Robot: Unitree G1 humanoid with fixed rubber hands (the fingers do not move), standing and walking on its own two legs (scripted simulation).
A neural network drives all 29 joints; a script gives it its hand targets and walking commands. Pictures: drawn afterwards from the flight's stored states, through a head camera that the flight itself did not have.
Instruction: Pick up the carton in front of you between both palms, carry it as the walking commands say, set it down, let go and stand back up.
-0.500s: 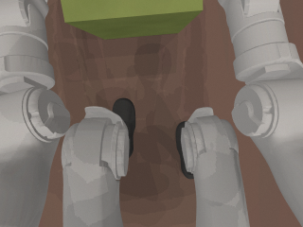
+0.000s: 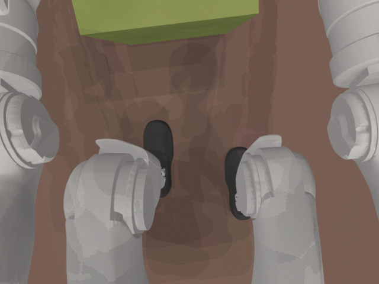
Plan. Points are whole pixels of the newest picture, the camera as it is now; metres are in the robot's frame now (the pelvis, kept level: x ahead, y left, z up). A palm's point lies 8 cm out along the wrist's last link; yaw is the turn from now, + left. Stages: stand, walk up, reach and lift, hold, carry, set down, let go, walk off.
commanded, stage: set down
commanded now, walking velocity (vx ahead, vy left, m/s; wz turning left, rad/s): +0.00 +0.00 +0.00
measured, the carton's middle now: out of the picture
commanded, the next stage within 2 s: let go in 1.00 s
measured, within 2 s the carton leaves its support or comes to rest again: neither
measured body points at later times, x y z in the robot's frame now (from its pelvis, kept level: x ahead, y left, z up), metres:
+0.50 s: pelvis +0.00 +0.00 +0.10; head +0.36 +0.05 +0.37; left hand +0.57 +0.28 -0.01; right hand +0.62 -0.10 +0.00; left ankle +0.14 +0.11 -0.33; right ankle +0.08 -0.11 -0.33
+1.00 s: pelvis +0.03 +0.01 +0.24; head +0.36 +0.05 +0.54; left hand +0.57 +0.30 +0.14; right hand +0.62 -0.10 +0.14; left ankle +0.14 +0.11 -0.33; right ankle +0.08 -0.11 -0.33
